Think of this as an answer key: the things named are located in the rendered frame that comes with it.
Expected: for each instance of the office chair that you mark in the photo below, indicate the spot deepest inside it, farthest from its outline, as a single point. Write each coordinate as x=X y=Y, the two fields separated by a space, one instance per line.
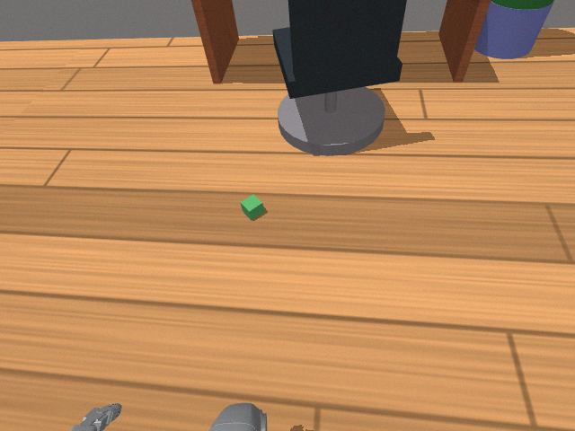
x=330 y=52

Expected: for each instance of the left robot hand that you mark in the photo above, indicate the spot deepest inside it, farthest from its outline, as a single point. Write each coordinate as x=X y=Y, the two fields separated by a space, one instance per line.
x=97 y=419

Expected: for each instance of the potted plant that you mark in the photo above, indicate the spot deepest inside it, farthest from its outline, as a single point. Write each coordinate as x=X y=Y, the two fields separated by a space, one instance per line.
x=511 y=27

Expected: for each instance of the small box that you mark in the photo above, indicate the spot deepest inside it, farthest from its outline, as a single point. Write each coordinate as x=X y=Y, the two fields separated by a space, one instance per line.
x=252 y=207

